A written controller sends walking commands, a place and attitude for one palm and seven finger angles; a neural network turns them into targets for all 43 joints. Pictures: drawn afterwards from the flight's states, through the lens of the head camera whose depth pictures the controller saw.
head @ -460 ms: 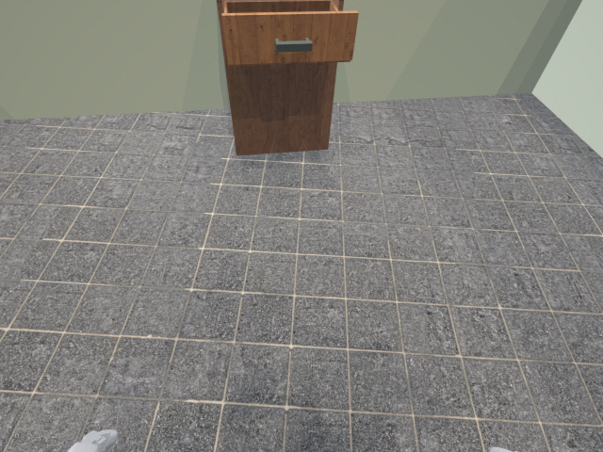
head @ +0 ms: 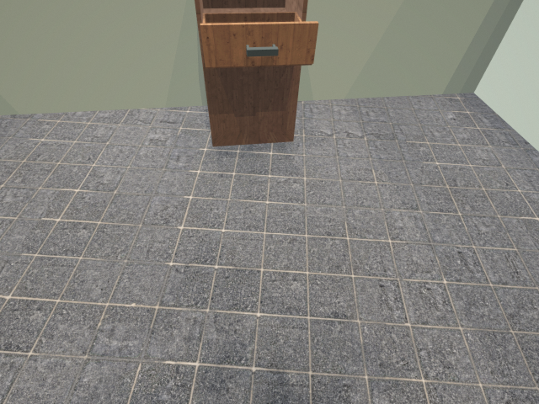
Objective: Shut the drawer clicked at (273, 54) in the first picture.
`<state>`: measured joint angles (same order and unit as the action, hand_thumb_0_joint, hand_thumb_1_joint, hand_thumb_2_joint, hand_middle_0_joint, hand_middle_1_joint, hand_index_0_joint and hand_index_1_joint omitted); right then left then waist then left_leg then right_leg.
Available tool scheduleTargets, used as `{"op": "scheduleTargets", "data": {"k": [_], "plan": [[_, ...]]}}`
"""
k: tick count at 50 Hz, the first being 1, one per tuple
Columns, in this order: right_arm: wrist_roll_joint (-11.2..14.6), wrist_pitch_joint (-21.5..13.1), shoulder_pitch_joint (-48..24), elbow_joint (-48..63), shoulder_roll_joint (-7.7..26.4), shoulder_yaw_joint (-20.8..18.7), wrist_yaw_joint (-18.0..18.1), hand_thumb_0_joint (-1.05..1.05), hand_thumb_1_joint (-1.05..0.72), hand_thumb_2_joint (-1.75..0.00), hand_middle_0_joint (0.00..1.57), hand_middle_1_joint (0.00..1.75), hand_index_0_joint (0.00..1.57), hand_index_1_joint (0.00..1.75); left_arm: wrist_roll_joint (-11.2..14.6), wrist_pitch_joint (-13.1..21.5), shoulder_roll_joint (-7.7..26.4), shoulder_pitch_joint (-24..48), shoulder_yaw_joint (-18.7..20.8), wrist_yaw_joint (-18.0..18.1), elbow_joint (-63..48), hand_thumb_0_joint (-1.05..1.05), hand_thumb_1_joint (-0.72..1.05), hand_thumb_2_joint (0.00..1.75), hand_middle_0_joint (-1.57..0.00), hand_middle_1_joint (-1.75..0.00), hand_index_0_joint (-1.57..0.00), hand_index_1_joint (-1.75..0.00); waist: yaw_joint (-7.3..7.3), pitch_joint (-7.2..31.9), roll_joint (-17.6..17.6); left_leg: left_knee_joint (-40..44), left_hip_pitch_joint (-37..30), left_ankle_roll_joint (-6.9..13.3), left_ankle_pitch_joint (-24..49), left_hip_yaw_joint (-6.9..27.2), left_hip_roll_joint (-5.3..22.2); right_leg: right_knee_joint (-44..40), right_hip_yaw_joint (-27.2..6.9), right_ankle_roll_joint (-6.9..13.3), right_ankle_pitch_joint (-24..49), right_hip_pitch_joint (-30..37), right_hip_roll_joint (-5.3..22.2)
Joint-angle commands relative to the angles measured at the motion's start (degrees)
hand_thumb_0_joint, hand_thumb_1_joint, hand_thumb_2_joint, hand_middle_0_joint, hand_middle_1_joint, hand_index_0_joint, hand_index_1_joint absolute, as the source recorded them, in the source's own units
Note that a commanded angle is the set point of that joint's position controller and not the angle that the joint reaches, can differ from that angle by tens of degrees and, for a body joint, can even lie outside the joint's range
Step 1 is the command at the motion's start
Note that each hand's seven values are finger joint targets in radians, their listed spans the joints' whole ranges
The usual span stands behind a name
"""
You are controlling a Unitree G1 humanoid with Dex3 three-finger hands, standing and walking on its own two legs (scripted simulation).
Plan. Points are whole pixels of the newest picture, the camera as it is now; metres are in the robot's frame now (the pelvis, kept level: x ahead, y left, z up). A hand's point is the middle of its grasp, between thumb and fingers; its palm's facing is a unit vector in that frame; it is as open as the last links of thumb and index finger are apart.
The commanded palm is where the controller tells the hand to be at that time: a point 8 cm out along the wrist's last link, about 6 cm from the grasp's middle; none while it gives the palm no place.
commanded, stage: stand and wait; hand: left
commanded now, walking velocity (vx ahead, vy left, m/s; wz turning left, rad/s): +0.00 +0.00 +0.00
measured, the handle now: (261, 49) +1.34 +0.11 -0.06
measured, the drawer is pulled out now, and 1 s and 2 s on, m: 0.30 0.30 0.30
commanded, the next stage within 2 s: look at it before walking up in 0.52 s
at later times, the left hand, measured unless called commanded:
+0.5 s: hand out of the picture +0.06 +0.23 -0.15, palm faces -0.04 -0.94 -0.34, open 7.4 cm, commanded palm none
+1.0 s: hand out of the picture +0.05 +0.23 -0.15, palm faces -0.05 -0.94 -0.34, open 7.4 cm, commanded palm none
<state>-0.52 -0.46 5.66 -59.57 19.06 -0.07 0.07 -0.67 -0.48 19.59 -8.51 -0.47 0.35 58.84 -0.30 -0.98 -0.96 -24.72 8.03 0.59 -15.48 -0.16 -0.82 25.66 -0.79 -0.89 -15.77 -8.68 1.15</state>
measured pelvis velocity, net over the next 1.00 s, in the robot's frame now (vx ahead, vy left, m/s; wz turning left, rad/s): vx -0.02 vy -0.01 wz -0.01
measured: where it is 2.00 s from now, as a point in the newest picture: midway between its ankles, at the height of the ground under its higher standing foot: outside the picture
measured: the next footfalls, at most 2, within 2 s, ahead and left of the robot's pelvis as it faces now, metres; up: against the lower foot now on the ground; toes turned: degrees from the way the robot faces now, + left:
right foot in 1.58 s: +0.09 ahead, -0.13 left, +0.00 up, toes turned -12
left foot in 2.00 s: +0.42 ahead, +0.06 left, +0.00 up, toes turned -2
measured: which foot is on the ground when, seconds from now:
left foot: down 0.00-1.00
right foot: down 0.00-1.00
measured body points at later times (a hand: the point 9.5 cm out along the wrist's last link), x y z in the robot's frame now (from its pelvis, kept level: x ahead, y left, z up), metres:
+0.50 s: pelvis -0.02 -0.01 +0.00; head -0.02 -0.01 +0.45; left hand +0.06 +0.28 -0.13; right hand +0.05 -0.31 -0.13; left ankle -0.02 +0.11 -0.74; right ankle -0.02 -0.13 -0.74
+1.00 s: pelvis -0.02 -0.01 +0.00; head -0.02 -0.01 +0.45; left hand +0.05 +0.28 -0.13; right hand +0.05 -0.31 -0.13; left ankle -0.02 +0.11 -0.74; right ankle -0.02 -0.13 -0.74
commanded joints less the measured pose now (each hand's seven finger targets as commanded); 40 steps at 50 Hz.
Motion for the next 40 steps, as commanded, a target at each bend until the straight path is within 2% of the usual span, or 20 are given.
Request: {"op": "scheduleTargets", "data": {"k": [1, 5, 7, 17, 40], "plan": [[-0.09, -1.59, -3.14, 3.4, 11.99, -2.3, 1.02, 0.0, -0.9, -0.9, 0.2, 0.3, 0.2, 0.3, 0.19, 1.73, 11.72, 2.96, 2.74, 0.55, -3.63, 0.0, 0.9, 0.9, -0.2, -0.3, -0.2, -0.3, 0.32, 4.67, 1.24, 3.71, -1.13, 1.73, 15.77, 5.19, 7.02, -3.25, -4.63, 2.83, 16.61, 1.97, 5.65], [0.0, -1.55, -2.68, 2.3, 12.09, -2.13, 0.95, 0.0, -0.9, -0.9, 0.2, 0.3, 0.2, 0.3, 0.25, 1.83, 11.91, 2.75, 2.56, 0.51, -2.57, 0.0, 0.9, 0.9, -0.2, -0.3, -0.2, -0.3, 0.22, 4.12, 1.28, 4.46, -0.88, 1.64, 13.53, 5.27, 7.1, -4.22, -5.18, 2.91, 15.05, 1.83, 5.74], [0.08, -1.43, -2.49, 1.96, 12.04, -2.1, 0.9, 0.0, -0.9, -0.9, 0.2, 0.3, 0.2, 0.3, 0.19, 1.95, 12.17, 2.68, 2.6, 0.49, -2.23, 0.0, 0.9, 0.9, -0.2, -0.3, -0.2, -0.3, 0.21, 3.62, -0.02, 4.5, -0.73, 1.53, 12.65, 5.1, 7.14, -4.82, -5.42, 3.04, 14.98, 1.51, 5.89], [0.07, -1.39, -1.68, 0.15, 12.15, -1.87, 0.69, 0.0, -0.9, -0.9, 0.2, 0.3, 0.2, 0.3, 0.13, 1.89, 12.08, 3.16, 2.38, 0.35, -1.03, 0.0, 0.9, 0.9, -0.2, -0.3, -0.2, -0.3, 0.33, 1.82, 0.62, 6.37, 0.21, 1.26, 8.09, 5.53, 7.22, -6.68, -6.49, 2.93, 8.74, -0.39, 5.44], [0.05, -1.53, -1.02, -0.71, 11.82, -1.87, 0.62, 0.0, -0.9, -0.9, 0.2, 0.3, 0.2, 0.3, 0.06, 2.09, 11.48, 2.85, 2.42, 0.32, -0.63, 0.0, 0.9, 0.9, -0.2, -0.3, -0.2, -0.3, 0.31, 2.34, 0.84, 6.89, -0.41, 0.99, 8.78, 5.66, 7.54, -7.41, -6.66, 2.79, 8.84, -0.69, 5.33]]}}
